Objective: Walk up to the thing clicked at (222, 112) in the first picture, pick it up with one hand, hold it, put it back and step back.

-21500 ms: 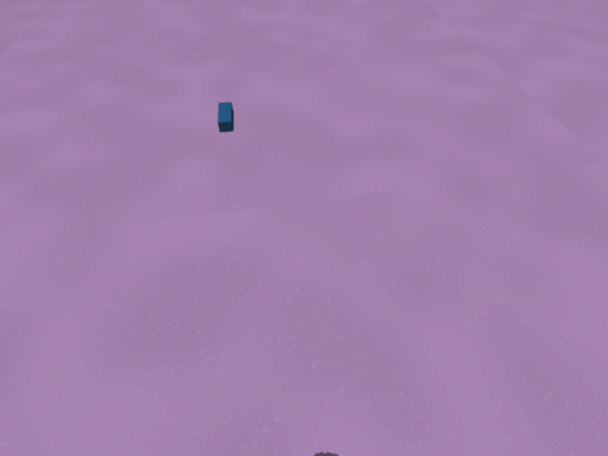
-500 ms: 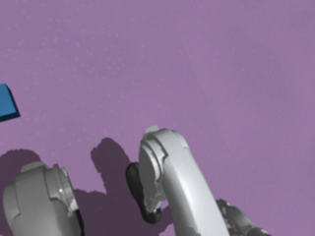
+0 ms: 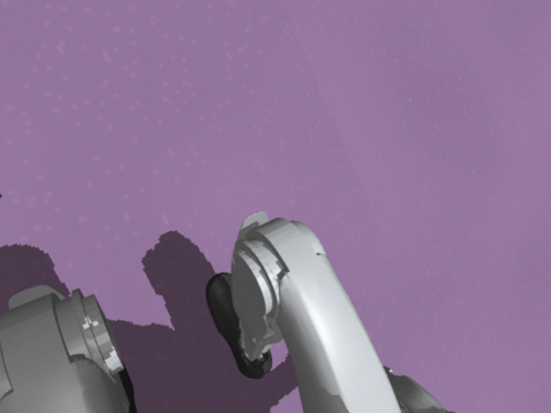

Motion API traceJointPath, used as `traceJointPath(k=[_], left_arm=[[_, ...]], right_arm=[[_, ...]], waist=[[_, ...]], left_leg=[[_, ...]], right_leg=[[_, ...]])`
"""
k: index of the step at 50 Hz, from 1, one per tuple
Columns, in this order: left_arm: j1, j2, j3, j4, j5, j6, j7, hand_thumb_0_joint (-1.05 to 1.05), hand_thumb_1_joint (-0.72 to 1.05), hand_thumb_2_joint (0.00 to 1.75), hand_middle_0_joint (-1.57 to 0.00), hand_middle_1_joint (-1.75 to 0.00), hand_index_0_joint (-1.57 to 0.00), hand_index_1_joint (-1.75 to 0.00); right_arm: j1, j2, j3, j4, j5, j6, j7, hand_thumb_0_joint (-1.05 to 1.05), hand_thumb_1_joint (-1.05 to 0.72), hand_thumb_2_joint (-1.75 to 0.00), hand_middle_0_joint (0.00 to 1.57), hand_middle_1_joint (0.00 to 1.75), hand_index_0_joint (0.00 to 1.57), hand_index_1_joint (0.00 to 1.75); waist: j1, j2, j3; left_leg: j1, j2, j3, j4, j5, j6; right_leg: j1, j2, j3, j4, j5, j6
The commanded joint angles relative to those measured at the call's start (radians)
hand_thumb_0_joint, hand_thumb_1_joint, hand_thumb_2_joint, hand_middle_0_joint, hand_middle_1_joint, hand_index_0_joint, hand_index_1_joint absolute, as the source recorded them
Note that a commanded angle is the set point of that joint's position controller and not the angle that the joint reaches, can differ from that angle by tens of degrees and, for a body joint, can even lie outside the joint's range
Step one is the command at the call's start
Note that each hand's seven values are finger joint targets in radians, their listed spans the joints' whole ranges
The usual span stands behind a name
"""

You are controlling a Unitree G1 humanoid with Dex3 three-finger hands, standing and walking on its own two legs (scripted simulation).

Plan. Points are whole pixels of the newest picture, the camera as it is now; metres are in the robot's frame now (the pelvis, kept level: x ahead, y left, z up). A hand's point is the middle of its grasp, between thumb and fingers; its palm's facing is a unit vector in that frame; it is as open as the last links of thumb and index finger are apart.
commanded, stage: close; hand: left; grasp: from above
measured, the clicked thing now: out of the picture +0.45 +0.34 -0.28
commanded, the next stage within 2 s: settle in 1.74 s
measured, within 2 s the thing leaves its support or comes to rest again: neither
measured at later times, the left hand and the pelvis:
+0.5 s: hand out of the picture +0.44 +0.34 -0.25, palm faces -0.42 -0.15 -0.89, open 12.4 cm; pelvis +0.00 +0.00 +0.00, yaw -1 degrees
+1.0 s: hand out of the picture +0.44 +0.33 -0.25, palm faces -0.43 -0.15 -0.89, open 11.4 cm; pelvis -0.01 +0.00 +0.00, yaw -1 degrees
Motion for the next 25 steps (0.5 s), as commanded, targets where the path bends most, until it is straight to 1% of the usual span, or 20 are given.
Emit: traceJointPath(k=[1, 2, 3, 5, 7, 8, 9, 10, 11, 12, 13, 14, 15, 16, 17, 18, 20, 21, 22, 25], left_arm=[[-0.228, 0.242, 0.004, -0.098, -0.007, -0.014, 0.051, 0.00, -0.51, 1.00, -0.07, -1.02, -0.06, -1.02], [-0.231, 0.234, -0.005, -0.075, -0.002, -0.017, 0.057, 0.00, -0.51, 1.01, -0.07, -1.02, -0.06, -1.02], [-0.225, 0.243, -0.006, -0.074, 0.004, -0.021, 0.062, 0.00, -0.44, 0.96, -0.08, -1.05, -0.10, -1.03], [-0.220, 0.231, -0.020, -0.053, 0.019, -0.017, 0.076, 0.00, -0.38, 0.98, -0.12, -1.07, -0.13, -1.05], [-0.231, 0.234, -0.020, -0.065, 0.031, -0.016, 0.092, 0.00, -0.35, 0.99, -0.13, -1.10, -0.15, -1.07], [-0.248, 0.222, -0.032, -0.050, 0.039, -0.012, 0.099, 0.00, -0.33, 0.97, -0.14, -1.09, -0.17, -1.06], [-0.261, 0.233, -0.027, -0.055, 0.039, -0.010, 0.110, 0.00, -0.33, 0.96, -0.15, -1.07, -0.17, -1.04], [-0.254, 0.216, -0.035, -0.044, 0.051, -0.002, 0.115, 0.00, -0.33, 0.95, -0.14, -1.07, -0.17, -1.04], [-0.263, 0.212, -0.033, -0.042, 0.046, 0.002, 0.121, 0.00, -0.32, 0.94, -0.16, -1.05, -0.18, -1.02], [-0.279, 0.230, -0.023, -0.057, 0.045, 0.005, 0.130, 0.00, -0.30, 0.94, -0.17, -1.05, -0.19, -1.02], [-0.267, 0.222, -0.029, -0.025, 0.050, 0.010, 0.134, 0.00, -0.30, 0.92, -0.17, -1.05, -0.20, -1.02], [-0.275, 0.229, -0.019, -0.045, 0.046, 0.014, 0.137, 0.00, -0.28, 0.92, -0.19, -1.04, -0.22, -1.01], [-0.268, 0.225, -0.028, -0.033, 0.050, 0.022, 0.138, 0.00, -0.28, 0.90, -0.19, -1.03, -0.21, -1.00], [-0.285, 0.219, -0.036, -0.041, 0.041, 0.025, 0.141, 0.00, -0.28, 0.89, -0.19, -1.03, -0.22, -1.00], [-0.286, 0.228, -0.024, -0.035, 0.039, 0.030, 0.141, 0.00, -0.27, 0.89, -0.19, -1.04, -0.22, -1.00], [-0.271, 0.228, -0.018, -0.025, 0.037, 0.036, 0.136, 0.00, -0.25, 0.85, -0.19, -1.03, -0.23, -0.99], [-0.281, 0.241, -0.014, -0.044, 0.024, 0.038, 0.130, 0.00, -0.24, 0.88, -0.20, -1.05, -0.24, -1.01], [-0.285, 0.260, 0.003, -0.038, 0.019, 0.041, 0.129, 0.00, -0.24, 0.89, -0.21, -1.05, -0.24, -1.01], [-0.273, 0.243, -0.011, -0.041, 0.021, 0.047, 0.121, 0.00, -0.23, 0.89, -0.22, -1.05, -0.25, -1.01], [-0.275, 0.224, -0.018, -0.038, -0.003, 0.048, 0.105, 0.00, -0.21, 0.87, -0.23, -1.05, -0.26, -1.02]], right_arm=[[0.212, -0.322, -0.088, 0.019, 0.009, -0.014, -0.004, 0.00, -0.89, -0.90, 0.20, 0.30, 0.20, 0.30], [0.198, -0.320, -0.082, 0.017, 0.009, -0.015, -0.005, 0.00, -0.89, -0.90, 0.20, 0.30, 0.20, 0.30], [0.189, -0.320, -0.078, 0.015, 0.009, -0.015, -0.006, 0.00, -0.88, -0.90, 0.20, 0.30, 0.20, 0.30], [0.171, -0.326, -0.085, 0.011, 0.009, -0.018, -0.006, 0.00, -0.88, -0.90, 0.20, 0.30, 0.20, 0.30], [0.163, -0.330, -0.085, 0.012, 0.005, -0.022, -0.005, 0.00, -0.89, -0.90, 0.20, 0.30, 0.20, 0.30], [0.162, -0.331, -0.083, 0.006, 0.004, -0.028, -0.001, 0.00, -0.88, -0.90, 0.20, 0.30, 0.20, 0.30], [0.152, -0.331, -0.079, 0.011, 0.003, -0.033, 0.002, 0.00, -0.88, -0.90, 0.20, 0.30, 0.20, 0.30], [0.158, -0.335, -0.081, 0.003, -0.001, -0.038, 0.006, 0.00, -0.89, -0.90, 0.20, 0.30, 0.20, 0.30], [0.148, -0.336, -0.080, 0.006, -0.001, -0.045, 0.011, 0.00, -0.88, -0.90, 0.20, 0.30, 0.20, 0.30], [0.144, -0.345, -0.081, 0.006, 0.001, -0.049, 0.011, 0.00, -0.88, -0.90, 0.20, 0.30, 0.20, 0.30], [0.139, -0.341, -0.078, 0.004, -0.003, -0.057, 0.016, 0.00, -0.89, -0.90, 0.20, 0.30, 0.20, 0.30], [0.146, -0.347, -0.080, 0.002, -0.004, -0.060, 0.019, 0.00, -0.89, -0.90, 0.20, 0.30, 0.20, 0.30], [0.136, -0.348, -0.078, -0.001, -0.004, -0.067, 0.022, 0.00, -0.89, -0.90, 0.20, 0.30, 0.20, 0.30], [0.123, -0.347, -0.079, -0.001, -0.001, -0.071, 0.021, 0.00, -0.89, -0.90, 0.20, 0.30, 0.20, 0.30], [0.133, -0.349, -0.079, 0.005, -0.003, -0.075, 0.024, 0.00, -0.89, -0.90, 0.20, 0.30, 0.20, 0.30], [0.142, -0.354, -0.079, -0.001, -0.005, -0.078, 0.028, 0.00, -0.89, -0.90, 0.20, 0.30, 0.20, 0.30], [0.137, -0.359, -0.086, 0.002, -0.001, -0.083, 0.030, 0.00, -0.89, -0.90, 0.20, 0.30, 0.20, 0.30], [0.148, -0.354, -0.081, 0.008, 0.001, -0.083, 0.031, 0.00, -0.89, -0.90, 0.20, 0.30, 0.20, 0.30], [0.145, -0.355, -0.081, 0.000, -0.002, -0.084, 0.032, 0.00, -0.89, -0.90, 0.20, 0.30, 0.20, 0.30], [0.158, -0.345, -0.079, 0.009, 0.000, -0.084, 0.033, 0.00, -0.89, -0.90, 0.20, 0.30, 0.20, 0.30]], waist=[[-0.042, 0.478, -0.647], [-0.043, 0.477, -0.635], [-0.039, 0.479, -0.637], [-0.033, 0.511, -0.628], [-0.031, 0.543, -0.646], [-0.050, 0.543, -0.621], [-0.045, 0.543, -0.610], [-0.056, 0.540, -0.604], [-0.061, 0.539, -0.579], [-0.054, 0.552, -0.589], [-0.061, 0.553, -0.567], [-0.064, 0.550, -0.576], [-0.060, 0.543, -0.569], [-0.055, 0.545, -0.579], [-0.066, 0.544, -0.573], [-0.068, 0.538, -0.578], [-0.058, 0.561, -0.601], [-0.057, 0.562, -0.612], [-0.061, 0.550, -0.625], [-0.069, 0.529, -0.636]], left_leg=[[0.466, 0.019, 0.060, -0.260, 0.245, -0.001], [0.458, 0.021, 0.051, -0.260, 0.226, -0.004], [0.454, 0.022, 0.050, -0.270, 0.216, -0.004], [0.488, 0.026, 0.037, -0.286, 0.210, -0.015], [0.524, 0.028, 0.033, -0.294, 0.228, -0.022], [0.517, 0.030, 0.029, -0.291, 0.223, -0.022], [0.505, 0.031, 0.029, -0.287, 0.213, -0.021], [0.516, 0.030, 0.033, -0.287, 0.222, -0.021], [0.515, 0.034, 0.025, -0.287, 0.216, -0.025], [0.523, 0.036, 0.017, -0.297, 0.227, -0.028], [0.507, 0.033, 0.025, -0.289, 0.205, -0.024], [0.514, 0.035, 0.024, -0.293, 0.221, -0.024], [0.504, 0.034, 0.027, -0.284, 0.205, -0.023], [0.498, 0.033, 0.027, -0.297, 0.191, -0.023], [0.499, 0.034, 0.026, -0.286, 0.197, -0.021], [0.508, 0.034, 0.024, -0.288, 0.204, -0.022], [0.522, 0.036, 0.019, -0.297, 0.198, -0.026], [0.523, 0.036, 0.016, -0.294, 0.218, -0.026], [0.533, 0.037, 0.022, -0.279, 0.235, -0.024], [0.492, 0.031, 0.039, -0.260, 0.237, -0.012]], right_leg=[[0.390, 0.036, -0.066, -0.193, 0.227, -0.053], [0.367, 0.035, -0.071, -0.189, 0.210, -0.056], [0.380, 0.039, -0.072, -0.188, 0.204, -0.056], [0.337, 0.037, -0.079, -0.170, 0.197, -0.060], [0.329, 0.038, -0.083, -0.163, 0.210, -0.062], [0.311, 0.036, -0.086, -0.156, 0.209, -0.060], [0.312, 0.037, -0.084, -0.156, 0.206, -0.059], [0.310, 0.036, -0.083, -0.156, 0.214, -0.057], [0.285, 0.032, -0.087, -0.148, 0.207, -0.055], [0.280, 0.034, -0.089, -0.147, 0.211, -0.057], [0.283, 0.032, -0.084, -0.150, 0.200, -0.055], [0.297, 0.033, -0.086, -0.155, 0.213, -0.053], [0.293, 0.031, -0.081, -0.150, 0.206, -0.054], [0.296, 0.036, -0.080, -0.161, 0.192, -0.057], [0.298, 0.031, -0.082, -0.161, 0.201, -0.053], [0.295, 0.028, -0.084, -0.157, 0.202, -0.051], [0.302, 0.030, -0.083, -0.157, 0.195, -0.055], [0.316, 0.028, -0.085, -0.158, 0.212, -0.053], [0.334, 0.030, -0.081, -0.158, 0.231, -0.052], [0.377, 0.035, -0.076, -0.176, 0.242, -0.050]])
